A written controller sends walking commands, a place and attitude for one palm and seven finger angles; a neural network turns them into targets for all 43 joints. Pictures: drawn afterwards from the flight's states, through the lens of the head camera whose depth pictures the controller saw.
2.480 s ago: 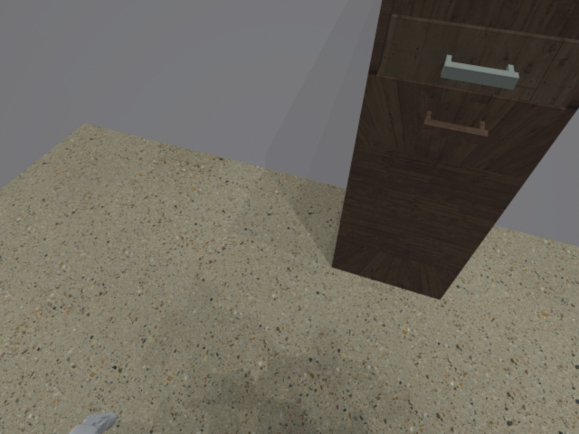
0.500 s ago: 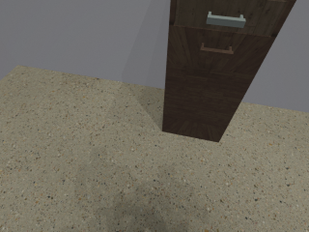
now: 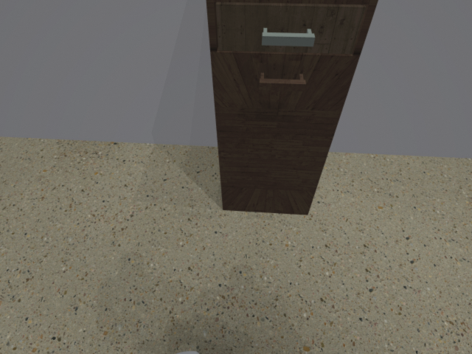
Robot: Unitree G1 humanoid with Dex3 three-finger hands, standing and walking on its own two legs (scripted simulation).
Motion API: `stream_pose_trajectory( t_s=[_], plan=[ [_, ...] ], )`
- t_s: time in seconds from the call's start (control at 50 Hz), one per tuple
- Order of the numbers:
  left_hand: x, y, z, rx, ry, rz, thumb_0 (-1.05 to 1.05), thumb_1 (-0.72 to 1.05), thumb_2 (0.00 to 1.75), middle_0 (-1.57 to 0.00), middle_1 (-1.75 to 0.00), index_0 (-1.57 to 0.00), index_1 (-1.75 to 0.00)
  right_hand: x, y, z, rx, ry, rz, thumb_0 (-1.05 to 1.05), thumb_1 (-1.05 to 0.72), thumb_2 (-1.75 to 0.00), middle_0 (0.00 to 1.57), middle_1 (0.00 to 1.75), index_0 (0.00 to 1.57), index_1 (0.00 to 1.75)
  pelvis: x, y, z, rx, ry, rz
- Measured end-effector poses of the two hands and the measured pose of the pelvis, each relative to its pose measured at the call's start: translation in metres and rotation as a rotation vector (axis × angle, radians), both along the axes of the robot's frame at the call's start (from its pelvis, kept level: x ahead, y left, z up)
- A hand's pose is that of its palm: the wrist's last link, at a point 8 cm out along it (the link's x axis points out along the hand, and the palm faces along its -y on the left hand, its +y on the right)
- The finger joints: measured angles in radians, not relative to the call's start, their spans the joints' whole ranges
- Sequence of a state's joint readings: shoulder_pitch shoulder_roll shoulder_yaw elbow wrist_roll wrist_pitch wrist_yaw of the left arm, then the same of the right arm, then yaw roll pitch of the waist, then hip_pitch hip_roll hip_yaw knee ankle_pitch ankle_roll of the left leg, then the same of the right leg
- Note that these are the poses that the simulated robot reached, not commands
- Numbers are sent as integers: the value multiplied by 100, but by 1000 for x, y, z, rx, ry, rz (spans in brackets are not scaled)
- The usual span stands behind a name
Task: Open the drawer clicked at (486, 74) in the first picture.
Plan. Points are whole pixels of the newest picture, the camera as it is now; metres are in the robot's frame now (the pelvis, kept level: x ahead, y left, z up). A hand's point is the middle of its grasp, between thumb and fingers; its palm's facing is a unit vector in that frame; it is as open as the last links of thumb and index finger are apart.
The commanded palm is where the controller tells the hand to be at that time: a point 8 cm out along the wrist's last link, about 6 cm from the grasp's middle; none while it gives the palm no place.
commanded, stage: take the last steps up to it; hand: left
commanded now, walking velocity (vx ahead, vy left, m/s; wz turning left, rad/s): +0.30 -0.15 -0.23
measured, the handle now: (287, 35) +0.86 -0.09 +0.14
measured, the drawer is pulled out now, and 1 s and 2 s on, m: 0.00 0.00 0.00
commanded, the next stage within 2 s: come to a stop and stand still in 0.80 s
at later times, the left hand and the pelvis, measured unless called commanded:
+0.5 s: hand (167, 326) +0.20 +0.16 -0.17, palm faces -0.14 -0.98 -0.13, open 7.4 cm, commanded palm none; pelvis +0.12 -0.02 +0.01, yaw -8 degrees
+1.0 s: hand (237, 256) +0.37 +0.02 -0.18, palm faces -0.09 -0.98 -0.17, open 7.3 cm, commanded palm none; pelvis +0.30 -0.15 +0.00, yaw -7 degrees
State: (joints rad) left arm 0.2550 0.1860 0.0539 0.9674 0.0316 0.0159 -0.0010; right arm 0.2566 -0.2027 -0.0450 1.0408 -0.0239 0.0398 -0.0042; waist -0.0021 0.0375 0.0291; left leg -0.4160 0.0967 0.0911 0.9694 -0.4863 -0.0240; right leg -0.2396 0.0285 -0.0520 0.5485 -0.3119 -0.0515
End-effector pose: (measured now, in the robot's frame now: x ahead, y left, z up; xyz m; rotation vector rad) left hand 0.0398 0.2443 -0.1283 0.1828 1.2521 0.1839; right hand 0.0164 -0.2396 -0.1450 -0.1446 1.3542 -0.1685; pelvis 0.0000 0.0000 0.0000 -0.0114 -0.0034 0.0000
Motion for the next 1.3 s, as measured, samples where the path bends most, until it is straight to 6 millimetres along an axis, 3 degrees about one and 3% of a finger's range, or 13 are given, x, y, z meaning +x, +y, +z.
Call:
stream_pose_trajectory(
  t_s=[0.14,0.26,0.36,0.46,0.58,0.66,0.74,0.88,0.96,1.04,1.1,1.16,1.3],
  plan=[
    [-14,-6,-9,-61,104,-10,1,90,90,-20,-30,-20,-30,42,-3,24,-45,-108,-12,1,-91,-90,20,30,20,30,22,5,7,-4,21,-32],
    [7,3,-32,-112,174,-38,1,90,90,-20,-30,-20,-30,60,5,27,-113,-156,-38,1,-91,-90,20,30,20,30,50,15,-4,-15,22,-76],
    [68,1,-21,-121,124,-85,1,91,90,-20,-29,-20,-30,32,12,37,-106,-31,-99,0,-91,-90,20,30,20,30,78,9,10,-24,19,-96],
    [138,-17,-14,-111,66,-139,1,91,90,-20,-29,-20,-30,4,18,39,-61,119,-179,1,-91,-90,20,30,20,30,110,-8,14,-24,27,-120],
    [229,-70,-15,-104,37,-244,1,91,90,-20,-29,-19,-30,-16,15,32,20,287,-288,1,-91,-90,20,30,20,30,152,-44,5,-4,35,-146],
    [293,-116,-24,-88,-40,-287,1,91,90,-20,-29,-20,-30,-9,-6,15,80,388,-336,1,-91,-90,20,30,21,30,190,-80,-14,13,36,-148],
    [319,-146,-21,-74,-84,-258,0,91,90,-20,-29,-20,-30,42,-48,2,78,362,-315,1,-91,-90,20,30,20,30,215,-106,-15,6,20,-145],
    [329,-160,-8,-35,-51,-176,-2,94,90,-20,-30,-20,-30,213,-124,7,-11,22,-183,1,-92,-90,20,30,20,30,262,-135,2,-18,30,-119],
    [328,-166,-15,-50,-1,-146,-1,93,90,-20,-29,-20,-30,302,-145,17,-44,-142,-114,1,-92,-90,20,30,20,30,288,-145,2,-33,24,-123],
    [324,-175,-29,-81,62,-105,0,92,90,-20,-29,-20,-30,368,-148,22,-64,-238,-63,0,-92,-90,20,30,20,30,315,-150,-4,-47,2,-132],
    [320,-184,-31,-91,109,-80,0,91,90,-20,-29,-20,-30,396,-142,28,-50,-259,-43,0,-92,-90,20,30,20,30,328,-154,-1,-12,-5,-141],
    [318,-189,-23,-86,142,-72,0,91,90,-20,-29,-20,-30,408,-140,26,-27,-257,-34,0,-91,-90,20,30,20,30,330,-157,3,3,-2,-148],
    [321,-189,-6,2,127,-67,1,90,90,-20,-29,-20,-30,388,-163,9,22,-188,-52,0,-91,-90,20,30,21,30,316,-177,3,10,-4,-152]
  ],
)
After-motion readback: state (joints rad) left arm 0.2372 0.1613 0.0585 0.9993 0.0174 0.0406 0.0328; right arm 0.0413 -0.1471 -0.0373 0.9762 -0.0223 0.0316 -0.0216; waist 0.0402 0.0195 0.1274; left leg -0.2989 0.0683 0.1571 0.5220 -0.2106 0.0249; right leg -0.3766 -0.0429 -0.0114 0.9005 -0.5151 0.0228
